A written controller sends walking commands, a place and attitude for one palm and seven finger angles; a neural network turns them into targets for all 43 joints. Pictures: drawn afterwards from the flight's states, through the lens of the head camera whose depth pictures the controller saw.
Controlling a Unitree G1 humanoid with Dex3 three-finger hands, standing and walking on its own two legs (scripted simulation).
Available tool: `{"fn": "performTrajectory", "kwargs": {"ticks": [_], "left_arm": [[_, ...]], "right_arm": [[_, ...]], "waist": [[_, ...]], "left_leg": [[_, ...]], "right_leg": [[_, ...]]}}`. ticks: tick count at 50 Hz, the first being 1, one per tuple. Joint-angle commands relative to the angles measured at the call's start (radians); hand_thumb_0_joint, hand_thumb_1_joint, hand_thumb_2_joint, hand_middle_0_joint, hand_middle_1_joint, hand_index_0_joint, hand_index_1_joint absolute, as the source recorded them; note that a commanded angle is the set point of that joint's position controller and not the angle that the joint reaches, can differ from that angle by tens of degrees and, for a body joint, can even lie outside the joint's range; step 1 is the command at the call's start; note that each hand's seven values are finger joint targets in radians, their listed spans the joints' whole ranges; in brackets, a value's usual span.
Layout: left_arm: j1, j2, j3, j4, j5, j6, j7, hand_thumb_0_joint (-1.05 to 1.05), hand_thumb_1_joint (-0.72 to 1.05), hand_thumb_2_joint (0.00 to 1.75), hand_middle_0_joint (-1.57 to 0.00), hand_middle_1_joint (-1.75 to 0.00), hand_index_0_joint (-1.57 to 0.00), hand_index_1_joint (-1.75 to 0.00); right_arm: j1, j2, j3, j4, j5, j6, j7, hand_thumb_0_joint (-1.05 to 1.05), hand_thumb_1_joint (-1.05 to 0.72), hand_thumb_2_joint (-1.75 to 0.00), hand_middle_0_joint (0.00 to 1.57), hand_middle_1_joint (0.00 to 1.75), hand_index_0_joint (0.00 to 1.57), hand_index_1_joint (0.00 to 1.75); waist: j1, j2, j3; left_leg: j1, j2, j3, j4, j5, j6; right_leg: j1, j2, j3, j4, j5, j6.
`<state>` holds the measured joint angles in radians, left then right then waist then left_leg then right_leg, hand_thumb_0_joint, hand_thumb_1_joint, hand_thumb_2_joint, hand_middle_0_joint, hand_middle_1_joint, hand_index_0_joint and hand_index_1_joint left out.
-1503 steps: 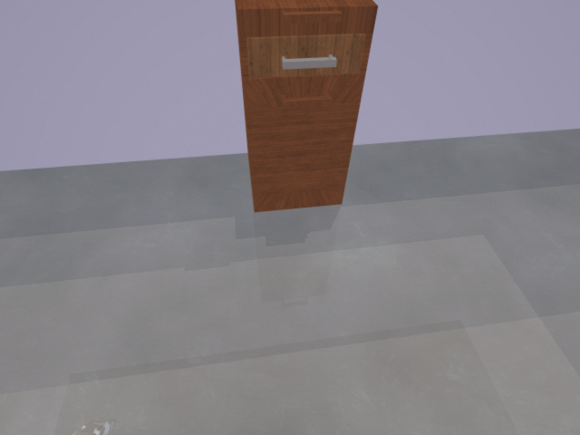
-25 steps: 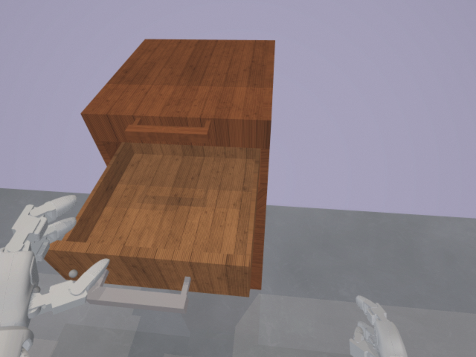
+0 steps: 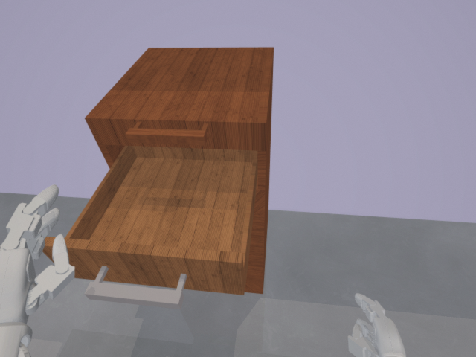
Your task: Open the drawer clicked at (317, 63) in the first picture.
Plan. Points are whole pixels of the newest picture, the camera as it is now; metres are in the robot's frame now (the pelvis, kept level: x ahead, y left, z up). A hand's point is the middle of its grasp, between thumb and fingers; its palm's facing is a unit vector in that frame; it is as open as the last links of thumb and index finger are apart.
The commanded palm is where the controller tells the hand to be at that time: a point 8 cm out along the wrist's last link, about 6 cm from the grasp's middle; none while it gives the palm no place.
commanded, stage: step back with the hand held close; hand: left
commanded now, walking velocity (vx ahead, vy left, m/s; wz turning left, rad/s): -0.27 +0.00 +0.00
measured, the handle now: (138, 284) +0.25 +0.23 -0.04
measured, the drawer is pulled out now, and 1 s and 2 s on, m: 0.30 0.30 0.30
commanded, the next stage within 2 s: stop stepping back and stand still in 1.18 s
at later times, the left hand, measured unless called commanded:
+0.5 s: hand (24, 294) +0.14 +0.27 +0.16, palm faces +0.28 -0.80 -0.53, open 7.4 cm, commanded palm +0.08 +0.31 +0.17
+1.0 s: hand out of the picture +0.08 +0.29 +0.17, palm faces +0.35 -0.82 -0.46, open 7.4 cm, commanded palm +0.01 +0.33 +0.17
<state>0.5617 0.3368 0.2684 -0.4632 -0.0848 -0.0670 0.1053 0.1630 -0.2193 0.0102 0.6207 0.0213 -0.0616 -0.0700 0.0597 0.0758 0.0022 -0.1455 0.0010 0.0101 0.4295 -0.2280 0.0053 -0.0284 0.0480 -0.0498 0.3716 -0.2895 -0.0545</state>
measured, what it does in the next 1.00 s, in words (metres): walks backwards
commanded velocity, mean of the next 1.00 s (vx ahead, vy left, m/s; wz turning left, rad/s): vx -0.30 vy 0.00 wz -0.01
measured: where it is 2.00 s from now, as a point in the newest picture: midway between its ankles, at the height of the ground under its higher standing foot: outside the picture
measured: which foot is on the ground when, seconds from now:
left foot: down 0.00-1.00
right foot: down 0.00-0.88, up 0.90-1.00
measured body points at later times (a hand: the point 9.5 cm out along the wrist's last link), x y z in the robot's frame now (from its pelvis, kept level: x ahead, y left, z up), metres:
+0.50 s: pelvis -0.05 +0.03 -0.01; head -0.02 +0.04 +0.44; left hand +0.12 +0.31 +0.18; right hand +0.14 -0.20 -0.08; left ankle +0.01 +0.12 -0.74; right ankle -0.05 -0.08 -0.74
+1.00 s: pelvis -0.12 +0.05 -0.02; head -0.09 +0.08 +0.43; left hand +0.06 +0.33 +0.19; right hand +0.05 -0.18 -0.08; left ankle +0.01 +0.12 -0.74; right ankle -0.15 -0.09 -0.69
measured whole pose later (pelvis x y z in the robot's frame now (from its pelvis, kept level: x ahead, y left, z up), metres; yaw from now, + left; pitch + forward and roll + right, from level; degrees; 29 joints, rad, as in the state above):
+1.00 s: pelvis -0.12 +0.05 -0.02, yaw +0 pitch +1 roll -4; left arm 0.60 0.46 0.42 -0.67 -0.04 -0.21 0.16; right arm 0.19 -0.17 -0.01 0.58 0.00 -0.09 -0.05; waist -0.02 -0.01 0.04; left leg -0.49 0.01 0.02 0.55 -0.09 0.07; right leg -0.43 0.05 0.00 0.96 -0.47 0.00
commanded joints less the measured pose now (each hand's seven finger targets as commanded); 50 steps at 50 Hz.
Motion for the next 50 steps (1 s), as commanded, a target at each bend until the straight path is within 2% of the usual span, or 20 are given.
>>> {"fn": "performTrajectory", "kwargs": {"ticks": [1,2,3,6,9,12,15,22,28,32,36,37,39,41,43,44,45,46,48,50], "left_arm": [[-0.106,0.232,0.218,-0.188,0.014,-0.123,0.009,0.0,0.9,0.9,-0.2,-0.3,-0.2,-0.3],[-0.116,0.248,0.217,-0.215,0.017,-0.132,0.005,0.0,0.9,0.9,-0.2,-0.3,-0.2,-0.3],[-0.062,0.202,0.183,-0.172,0.023,-0.13,0.002,0.0,0.9,0.9,-0.2,-0.3,-0.2,-0.3],[0.036,0.163,0.157,-0.173,0.024,-0.13,-0.005,0.0,0.9,0.9,-0.2,-0.3,-0.2,-0.3],[0.081,0.191,0.179,-0.274,0.024,-0.141,0.003,0.0,0.9,0.9,-0.2,-0.3,-0.2,-0.3],[0.088,0.257,0.232,-0.377,0.023,-0.149,0.017,0.0,0.9,0.9,-0.2,-0.3,-0.2,-0.3],[0.131,0.248,0.24,-0.394,0.017,-0.148,0.027,0.0,0.9,0.9,-0.2,-0.3,-0.2,-0.3],[0.15,0.235,0.252,-0.358,0.014,-0.154,0.035,0.0,0.9,0.9,-0.2,-0.3,-0.2,-0.3],[0.113,0.212,0.234,-0.372,0.027,-0.172,0.036,0.0,0.9,0.9,-0.2,-0.3,-0.2,-0.3],[0.068,0.233,0.241,-0.419,0.037,-0.187,0.044,0.0,0.9,0.9,-0.2,-0.3,-0.2,-0.3],[0.048,0.211,0.21,-0.422,0.031,-0.2,0.061,0.0,0.9,0.9,-0.2,-0.3,-0.2,-0.3],[0.038,0.224,0.219,-0.419,0.032,-0.196,0.07,0.0,0.9,0.9,-0.2,-0.3,-0.2,-0.3],[0.026,0.212,0.208,-0.416,0.032,-0.194,0.077,0.0,0.9,0.9,-0.2,-0.3,-0.2,-0.3],[0.033,0.226,0.226,-0.427,0.033,-0.197,0.077,0.0,0.9,0.9,-0.2,-0.3,-0.2,-0.3],[0.058,0.252,0.252,-0.459,0.035,-0.204,0.073,0.0,0.9,0.9,-0.2,-0.3,-0.2,-0.3],[0.046,0.252,0.253,-0.475,0.039,-0.212,0.066,0.0,0.9,0.9,-0.2,-0.3,-0.2,-0.3],[0.035,0.256,0.266,-0.461,0.049,-0.223,0.065,0.0,0.9,0.9,-0.2,-0.3,-0.2,-0.3],[0.031,0.257,0.283,-0.438,0.05,-0.224,0.069,0.0,0.9,0.9,-0.2,-0.3,-0.2,-0.3],[0.059,0.241,0.268,-0.447,0.032,-0.22,0.074,0.0,0.9,0.9,-0.2,-0.3,-0.2,-0.3],[0.102,0.229,0.26,-0.424,0.027,-0.217,0.065,0.0,0.9,0.9,-0.2,-0.3,-0.2,-0.3]], "right_arm": [[-0.103,-0.089,-0.028,-0.18,-0.004,-0.027,-0.004,0.0,-0.9,-0.9,0.2,0.3,0.2,0.3],[-0.125,-0.097,-0.032,-0.195,-0.004,-0.024,-0.002,0.0,-0.9,-0.9,0.2,0.3,0.2,0.3],[-0.121,-0.092,-0.034,-0.196,-0.002,-0.017,-0.003,0.0,-0.9,-0.9,0.2,0.3,0.2,0.3],[-0.122,-0.109,-0.047,-0.217,0.005,0.004,0.003,0.0,-0.9,-0.9,0.2,0.3,0.2,0.3],[-0.12,-0.117,-0.056,-0.237,0.006,0.014,0.003,0.0,-0.9,-0.9,0.2,0.3,0.2,0.3],[-0.117,-0.123,-0.063,-0.248,0.006,0.021,-0.005,0.0,-0.9,-0.9,0.2,0.3,0.2,0.3],[-0.109,-0.11,-0.066,-0.259,0.008,0.026,-0.01,0.0,-0.9,-0.9,0.2,0.3,0.2,0.3],[-0.104,-0.118,-0.073,-0.247,0.004,0.004,-0.015,0.0,-0.9,-0.9,0.2,0.3,0.2,0.3],[-0.09,-0.131,-0.063,-0.251,-0.001,-0.028,-0.007,0.0,-0.9,-0.9,0.2,0.3,0.2,0.3],[-0.075,-0.134,-0.064,-0.257,-0.002,-0.05,-0.004,0.0,-0.9,-0.9,0.2,0.3,0.2,0.3],[-0.046,-0.118,-0.064,-0.229,-0.007,-0.058,-0.003,0.0,-0.9,-0.9,0.2,0.3,0.2,0.3],[-0.037,-0.121,-0.068,-0.206,-0.009,-0.056,-0.006,0.0,-0.9,-0.9,0.2,0.3,0.2,0.3],[-0.047,-0.104,-0.061,-0.193,-0.013,-0.052,-0.005,0.0,-0.9,-0.9,0.2,0.3,0.2,0.3],[-0.061,-0.108,-0.06,-0.201,-0.011,-0.049,-0.006,0.0,-0.9,-0.9,0.2,0.3,0.2,0.3],[-0.082,-0.113,-0.054,-0.225,-0.015,-0.057,-0.009,0.0,-0.9,-0.9,0.2,0.3,0.2,0.3],[-0.071,-0.103,-0.059,-0.23,-0.021,-0.069,-0.003,0.0,-0.9,-0.9,0.2,0.3,0.2,0.3],[-0.061,-0.107,-0.066,-0.22,-0.024,-0.079,0.001,0.0,-0.9,-0.9,0.2,0.3,0.2,0.3],[-0.055,-0.107,-0.067,-0.213,-0.031,-0.085,0.003,0.0,-0.9,-0.9,0.2,0.3,0.2,0.3],[-0.052,-0.096,-0.066,-0.193,-0.034,-0.095,0.008,0.0,-0.9,-0.9,0.2,0.3,0.2,0.3],[-0.059,-0.107,-0.07,-0.181,-0.023,-0.101,0.02,0.0,-0.9,-0.9,0.2,0.3,0.2,0.3]], "waist": [[-0.045,-0.137,0.046],[-0.039,-0.145,0.043],[-0.046,-0.167,0.024],[-0.046,-0.117,-0.071],[-0.043,-0.045,-0.152],[-0.047,-0.033,-0.199],[-0.048,-0.024,-0.196],[-0.052,0.025,-0.144],[-0.061,0.036,-0.078],[-0.068,-0.018,-0.064],[-0.083,-0.106,-0.058],[-0.089,-0.134,-0.074],[-0.089,-0.144,-0.081],[-0.084,-0.065,-0.072],[-0.07,0.162,-0.102],[-0.072,0.191,-0.119],[-0.077,0.182,-0.098],[-0.077,0.172,-0.072],[-0.066,0.061,-0.107],[-0.055,0.041,-0.14]], "left_leg": [[0.014,0.033,-0.052,0.061,0.154,0.046],[0.016,0.025,-0.045,0.073,0.148,0.046],[0.006,0.025,-0.04,0.085,0.158,0.044],[0.0,0.037,-0.026,0.087,0.203,0.049],[0.007,0.063,-0.038,0.059,0.305,0.05],[-0.008,0.083,-0.058,0.058,0.384,0.047],[-0.041,0.103,-0.089,0.049,0.403,0.049],[-0.186,0.154,-0.162,-0.049,0.191,0.06],[-0.43,0.182,-0.208,-0.128,-0.243,0.088],[-0.429,0.139,-0.177,-0.054,-0.335,0.069],[-0.188,0.047,-0.11,0.212,-0.229,0.02],[-0.116,0.026,-0.085,0.299,-0.192,0.007],[-0.098,0.019,-0.069,0.299,-0.142,0.006],[-0.144,0.072,-0.141,0.134,-0.098,0.024],[-0.312,0.248,-0.335,-0.15,-0.064,0.075],[-0.362,0.312,-0.41,-0.242,-0.16,0.103],[-0.448,0.346,-0.413,-0.305,-0.362,0.128],[-0.517,0.351,-0.427,-0.317,-0.428,0.141],[-0.313,0.311,-0.336,-0.202,-0.158,0.138],[-0.23,0.269,-0.266,-0.186,-0.178,0.116]], "right_leg": [[-0.231,-0.146,0.104,-0.128,0.392,0.056],[-0.25,-0.158,0.124,-0.133,0.438,0.063],[-0.234,-0.166,0.116,-0.116,0.456,0.069],[-0.182,-0.176,0.108,-0.059,0.492,0.088],[-0.15,-0.161,0.087,-0.005,0.441,0.074],[-0.129,-0.151,0.076,0.037,0.439,0.056],[-0.137,-0.131,0.064,0.069,0.373,0.049],[-0.142,-0.088,0.044,0.135,0.141,0.045],[-0.07,-0.07,0.06,0.195,0.038,0.051],[-0.151,-0.104,0.116,0.114,-0.065,0.034],[-0.451,-0.22,0.222,-0.061,-0.207,-0.032],[-0.511,-0.262,0.243,-0.085,-0.181,-0.056],[-0.501,-0.286,0.205,-0.053,-0.062,-0.061],[-0.448,-0.21,0.135,0.056,0.01,-0.023],[-0.279,-0.049,0.025,0.336,-0.071,0.05],[-0.249,-0.02,0.05,0.513,-0.215,0.053],[-0.211,-0.004,0.08,0.675,-0.239,0.054],[-0.208,-0.002,0.098,0.758,-0.217,0.055],[-0.331,-0.034,0.104,0.672,-0.215,0.054],[-0.338,-0.024,0.051,0.591,-0.218,0.06]]}}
